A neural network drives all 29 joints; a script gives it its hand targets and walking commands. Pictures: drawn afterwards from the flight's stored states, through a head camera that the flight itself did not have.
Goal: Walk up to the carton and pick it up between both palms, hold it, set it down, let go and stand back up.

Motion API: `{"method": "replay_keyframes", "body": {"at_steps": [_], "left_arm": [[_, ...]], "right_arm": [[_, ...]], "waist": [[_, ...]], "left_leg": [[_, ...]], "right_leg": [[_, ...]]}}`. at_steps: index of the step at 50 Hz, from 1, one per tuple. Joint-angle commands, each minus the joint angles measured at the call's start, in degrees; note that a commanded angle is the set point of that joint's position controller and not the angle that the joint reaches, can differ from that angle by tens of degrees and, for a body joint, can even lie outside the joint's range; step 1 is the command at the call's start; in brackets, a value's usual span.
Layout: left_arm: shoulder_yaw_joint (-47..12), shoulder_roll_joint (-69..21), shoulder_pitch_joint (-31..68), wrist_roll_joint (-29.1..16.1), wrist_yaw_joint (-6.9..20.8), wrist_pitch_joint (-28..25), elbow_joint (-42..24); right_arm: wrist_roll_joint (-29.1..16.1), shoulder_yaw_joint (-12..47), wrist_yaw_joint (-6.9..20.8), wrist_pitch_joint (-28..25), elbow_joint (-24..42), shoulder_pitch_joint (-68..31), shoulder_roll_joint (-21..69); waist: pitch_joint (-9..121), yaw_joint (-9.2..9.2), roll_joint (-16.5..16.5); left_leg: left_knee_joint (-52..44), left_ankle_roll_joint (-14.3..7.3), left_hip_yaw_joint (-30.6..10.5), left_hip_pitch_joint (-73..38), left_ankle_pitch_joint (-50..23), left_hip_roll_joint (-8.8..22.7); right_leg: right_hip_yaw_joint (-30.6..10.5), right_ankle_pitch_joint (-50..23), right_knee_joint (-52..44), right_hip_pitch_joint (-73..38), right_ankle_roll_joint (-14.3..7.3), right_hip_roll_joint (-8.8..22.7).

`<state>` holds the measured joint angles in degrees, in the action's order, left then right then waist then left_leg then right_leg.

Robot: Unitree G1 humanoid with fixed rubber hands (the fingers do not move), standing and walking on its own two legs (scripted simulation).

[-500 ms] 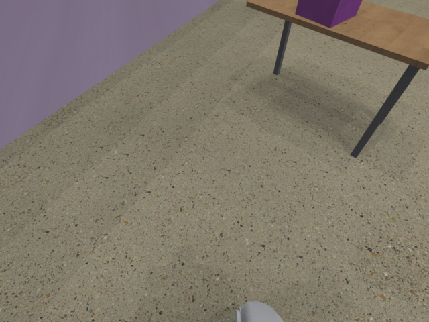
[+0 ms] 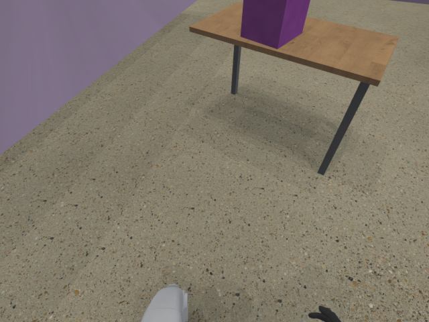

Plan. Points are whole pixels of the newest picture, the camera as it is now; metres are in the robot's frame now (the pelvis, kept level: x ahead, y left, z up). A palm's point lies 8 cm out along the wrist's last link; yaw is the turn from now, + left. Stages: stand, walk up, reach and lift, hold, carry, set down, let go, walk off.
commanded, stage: walk up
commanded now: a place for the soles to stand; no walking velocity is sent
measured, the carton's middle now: (275, 10) +1.47 -0.22 +0.04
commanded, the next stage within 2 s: none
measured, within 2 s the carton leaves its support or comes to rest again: neither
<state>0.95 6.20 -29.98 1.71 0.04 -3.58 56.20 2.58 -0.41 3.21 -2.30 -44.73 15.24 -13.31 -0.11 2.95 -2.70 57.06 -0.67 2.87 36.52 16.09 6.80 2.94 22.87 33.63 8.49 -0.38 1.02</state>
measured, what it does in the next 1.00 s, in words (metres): walks ahead: left foot, then right foot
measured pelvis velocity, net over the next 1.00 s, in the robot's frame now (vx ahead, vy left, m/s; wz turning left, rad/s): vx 0.55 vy -0.03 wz -0.19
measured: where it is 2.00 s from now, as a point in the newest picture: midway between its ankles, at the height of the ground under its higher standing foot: (246, 186)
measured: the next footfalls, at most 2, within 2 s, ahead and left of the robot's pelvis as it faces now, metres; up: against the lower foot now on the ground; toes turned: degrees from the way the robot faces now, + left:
left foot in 0.14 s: +0.26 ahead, +0.17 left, +0.00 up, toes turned +3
right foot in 0.58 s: +0.48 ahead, -0.17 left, +0.00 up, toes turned -19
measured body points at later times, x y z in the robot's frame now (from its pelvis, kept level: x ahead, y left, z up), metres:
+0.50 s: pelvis +0.29 +0.01 +0.00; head +0.30 -0.01 +0.45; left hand +0.49 +0.22 -0.10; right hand +0.16 -0.21 -0.14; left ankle +0.22 +0.16 -0.72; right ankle +0.41 -0.16 -0.69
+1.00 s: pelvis +0.55 -0.03 +0.00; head +0.55 -0.02 +0.45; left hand +0.58 +0.23 -0.14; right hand +0.62 -0.29 -0.12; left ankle +0.70 +0.09 -0.72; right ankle +0.45 -0.15 -0.72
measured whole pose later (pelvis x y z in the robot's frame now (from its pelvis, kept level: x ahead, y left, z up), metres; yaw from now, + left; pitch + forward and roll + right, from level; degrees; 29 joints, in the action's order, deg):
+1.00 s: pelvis +0.55 -0.03 +0.00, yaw -11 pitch -2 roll -1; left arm 2.2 13.6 -26.0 2.5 0.8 -3.7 52.2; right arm 2.1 -2.7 3.4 -2.9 -42.9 17.3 -13.3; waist -0.9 3.4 -1.3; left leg 38.3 -0.1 1.7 26.8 6.8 5.2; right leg 6.9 25.1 32.6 4.8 1.8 4.7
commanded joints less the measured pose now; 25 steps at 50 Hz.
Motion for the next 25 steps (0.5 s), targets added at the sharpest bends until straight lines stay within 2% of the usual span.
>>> {"method": "replay_keyframes", "body": {"at_steps": [1, 2, 3, 4, 5, 6, 7, 8, 9, 10, 11, 12, 13, 14, 15, 17, 19, 21, 22, 23, 24, 25], "left_arm": [[4.23, 15.98, 6.17, 0.30, 0.44, -2.15, -5.88], [4.53, 16.58, 7.56, 0.36, 0.72, -2.12, -5.96], [4.60, 16.48, 7.45, 0.67, 0.99, -1.79, -6.16], [4.43, 16.07, 7.31, 0.89, 1.10, -1.44, -5.98], [4.08, 15.15, 5.71, 1.00, 1.25, -0.99, -5.94], [3.66, 13.75, 4.12, 1.46, 1.32, -0.55, -5.25], [1.83, 8.58, -0.46, 0.88, 1.55, -0.09, -6.25], [1.60, 7.64, -6.11, 0.32, 1.56, 0.37, -8.19], [2.05, 9.64, -3.24, 0.86, 1.18, 1.00, -9.42], [2.19, 11.16, 1.90, 1.27, 1.20, 1.03, -11.13], [2.24, 11.25, 6.12, 1.44, 1.10, 0.85, -11.30], [2.19, 10.20, 8.06, 1.49, 1.33, 0.52, -11.74], [2.25, 10.01, 9.56, 1.64, 1.56, 0.55, -12.66], [2.31, 10.18, 8.53, 1.59, 1.82, 0.79, -12.23], [2.16, 9.67, 8.52, 1.54, 1.97, 1.12, -12.39], [2.02, 9.36, 10.67, 1.40, 2.67, 1.69, -13.30], [1.62, 8.50, 14.39, 1.00, 3.38, 1.48, -14.72], [1.21, 7.36, 17.21, 1.17, 3.93, 0.84, -15.77], [1.26, 7.06, 16.99, 1.22, 4.11, 0.45, -16.21], [1.42, 6.96, 16.74, 1.34, 4.20, 0.12, -16.07], [1.72, 7.64, 15.75, 1.69, 4.02, 0.05, -15.77], [1.91, 8.27, 14.31, 2.05, 3.61, -0.14, -15.44]], "right_arm": [[-0.85, -2.37, -0.33, -1.09, 3.50, 2.25, -3.47], [-1.06, -2.73, -0.64, -1.14, 3.56, 4.35, -3.38], [-0.97, -2.82, -0.98, -1.28, 3.06, 5.02, -3.24], [-0.74, -3.48, -1.44, -1.33, 2.40, 8.09, -3.43], [-0.49, -4.18, -2.20, -1.60, 1.24, 12.72, -4.49], [-0.03, -5.01, -3.08, -1.92, -1.10, 20.64, -5.43], [0.69, -5.88, -4.08, -2.51, -0.86, 25.74, -10.45], [-0.34, -6.54, -4.89, -1.60, 0.50, 24.18, -15.16], [-2.48, -6.83, -5.18, -1.18, 1.25, 19.25, -15.81], [-2.63, -5.88, -5.08, -1.50, 2.52, 14.39, -13.57], [-1.55, -5.10, -5.15, -2.26, 2.43, 11.60, -11.26], [-0.65, -4.95, -5.13, -3.18, 1.16, 11.82, -10.25], [-0.54, -4.49, -4.92, -4.17, 0.32, 11.43, -8.37], [0.04, -3.73, -4.59, -4.58, -0.96, 11.95, -6.88], [0.33, -3.47, -4.62, -4.97, -1.58, 11.68, -7.15], [0.04, -2.73, -4.59, -5.25, -2.35, 12.12, -5.94], [0.22, -2.25, -4.27, -4.87, -3.04, 11.68, -5.48], [0.09, -2.17, -3.82, -4.56, -3.90, 11.45, -6.93], [-0.02, -2.19, -3.45, -4.36, -4.55, 11.64, -7.21], [0.04, -2.27, -3.40, -4.07, -4.57, 11.10, -7.65], [0.12, -2.56, -3.38, -3.63, -4.63, 11.33, -9.11], [-0.01, -2.56, -3.28, -2.98, -4.45, 11.17, -9.19]], "waist": [[-9.77, -4.74, 6.30], [-9.92, -5.52, 8.15], [-9.21, -5.22, 6.98], [-8.97, -6.27, 5.82], [-6.70, -7.74, 2.33], [-2.28, -10.95, -1.78], [1.06, -10.71, -12.22], [1.94, -6.57, -18.07], [-1.41, -5.05, -13.98], [-6.16, -5.03, -8.30], [-8.06, -5.32, -6.07], [-7.23, -5.49, -6.88], [-7.17, -5.21, -5.85], [-5.63, -4.72, -6.01], [-6.17, -3.63, -5.58], [-8.29, -2.79, -3.65], [-10.76, -2.79, -3.66], [-9.60, -2.80, -4.31], [-7.93, -2.92, -5.84], [-8.87, -2.47, -5.86], [-7.19, -2.13, -5.14], [-6.51, -1.39, -2.49]], "left_leg": [[-10.79, 0.17, -0.02, -11.39, -10.78, -0.97], [-12.58, 0.05, 1.20, -16.23, -11.42, -1.14], [-14.23, -0.37, 3.60, -20.78, -11.05, -2.55], [-16.17, -0.29, 3.43, -25.19, -11.44, -2.82], [-18.01, -0.41, 4.30, -30.58, -8.00, -4.19], [-20.33, -0.01, 3.39, -37.62, -1.43, -4.76], [-29.78, -0.61, -20.05, -40.11, 19.80, 8.67], [-46.63, -7.60, -50.08, -42.29, 30.73, 19.49], [-52.24, -11.25, -57.26, -35.75, 42.23, 23.41], [-52.71, -10.81, -50.56, -30.12, 43.07, 21.71], [-49.31, -11.07, -40.27, -28.93, 35.74, 19.72], [-45.97, -10.37, -31.07, -29.18, 26.88, 17.59], [-45.60, -9.92, -24.31, -25.99, 19.89, 16.55], [-44.61, -10.14, -18.37, -25.64, 13.56, 14.84], [-44.50, -10.87, -15.80, -24.62, 9.90, 15.46], [-46.00, -11.63, -11.16, -24.38, 6.94, 16.06], [-46.37, -10.50, -3.32, -24.42, 1.89, 14.51], [-44.74, -8.25, 4.45, -23.55, -2.22, 11.07], [-43.19, -7.78, 6.54, -22.67, -3.86, 9.94], [-41.49, -7.70, 7.88, -21.01, -5.29, 10.30], [-39.88, -7.80, 8.14, -21.01, -4.81, 11.09], [-36.93, -7.11, 8.77, -21.80, -4.38, 10.27]], "right_leg": [[-10.18, 14.70, -20.13, 17.16, -9.94, 10.68], [-8.17, 14.42, -19.43, 18.72, -9.40, 10.56], [-7.83, 14.51, -17.68, 19.22, -9.20, 9.86], [-7.67, 13.53, -13.07, 19.84, -8.46, 9.23], [-6.25, 8.71, -4.43, 18.87, -7.51, 7.27], [-2.28, 1.29, 11.14, 18.53, -6.17, 3.80], [1.41, 5.83, 32.29, 25.24, -3.20, -1.18], [-5.08, 10.53, 42.07, 34.28, -0.98, -5.91], [-9.14, 8.10, 48.78, 36.64, -1.13, -1.23], [-9.77, 5.33, 49.25, 36.92, -1.05, 0.74], [-8.34, 4.92, 49.13, 38.09, -1.08, 3.18], [-9.50, 3.14, 44.89, 37.52, -0.62, 4.91], [-10.24, 0.76, 40.68, 34.30, -0.18, 6.17], [-9.33, 0.40, 39.01, 31.38, 0.25, 5.27], [-8.80, 0.00, 36.61, 30.86, 0.49, 5.23], [-8.93, -2.26, 30.45, 31.89, 0.52, 5.54], [-5.89, -7.92, 22.30, 31.20, 0.53, 5.78], [-1.20, -13.96, 13.09, 24.35, -0.24, 4.84], [0.18, -17.28, 10.56, 19.80, -0.32, 3.68], [1.72, -17.73, 9.67, 16.81, -0.57, 2.58], [2.36, -17.75, 8.99, 13.23, -0.72, 2.06], [2.51, -17.74, 6.61, 10.26, -0.93, 1.29]]}}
